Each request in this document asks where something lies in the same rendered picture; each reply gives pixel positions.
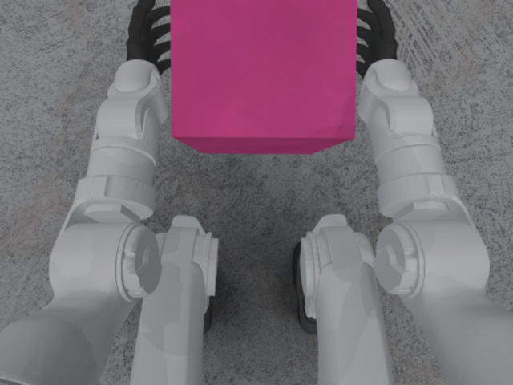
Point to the robot left forearm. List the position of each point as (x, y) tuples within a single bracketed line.
[(118, 184)]

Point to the robot left upper arm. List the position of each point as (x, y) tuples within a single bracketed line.
[(98, 272)]

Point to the robot right upper arm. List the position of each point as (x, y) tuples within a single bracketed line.
[(439, 269)]

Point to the robot right thigh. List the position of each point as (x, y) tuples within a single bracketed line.
[(352, 344)]

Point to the carton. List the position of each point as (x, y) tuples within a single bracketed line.
[(263, 76)]

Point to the robot right foot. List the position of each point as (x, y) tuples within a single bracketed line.
[(309, 325)]

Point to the robot right forearm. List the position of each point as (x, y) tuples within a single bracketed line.
[(411, 173)]

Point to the robot left hand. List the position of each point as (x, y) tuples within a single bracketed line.
[(140, 44)]

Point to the robot right hand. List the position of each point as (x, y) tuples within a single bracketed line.
[(380, 39)]

